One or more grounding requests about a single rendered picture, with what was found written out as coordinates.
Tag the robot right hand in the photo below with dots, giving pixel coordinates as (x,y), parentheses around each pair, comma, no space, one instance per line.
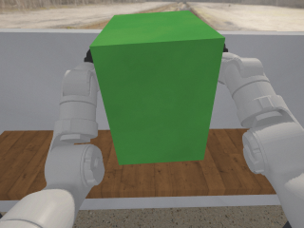
(225,49)

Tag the right robot upper arm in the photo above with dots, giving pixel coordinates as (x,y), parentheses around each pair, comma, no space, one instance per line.
(276,151)

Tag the table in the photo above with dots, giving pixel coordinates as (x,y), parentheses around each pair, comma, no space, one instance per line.
(222,172)

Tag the carton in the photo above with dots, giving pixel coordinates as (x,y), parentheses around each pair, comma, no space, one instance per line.
(158,74)

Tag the robot left forearm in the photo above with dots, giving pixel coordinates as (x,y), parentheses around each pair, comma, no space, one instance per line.
(77,107)

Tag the robot left hand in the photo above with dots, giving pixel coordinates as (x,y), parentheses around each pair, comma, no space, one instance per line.
(88,57)

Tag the robot right forearm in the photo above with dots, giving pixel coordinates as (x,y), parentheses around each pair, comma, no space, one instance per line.
(256,101)

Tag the left robot upper arm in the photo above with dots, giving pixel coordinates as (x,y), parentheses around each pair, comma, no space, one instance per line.
(71,171)

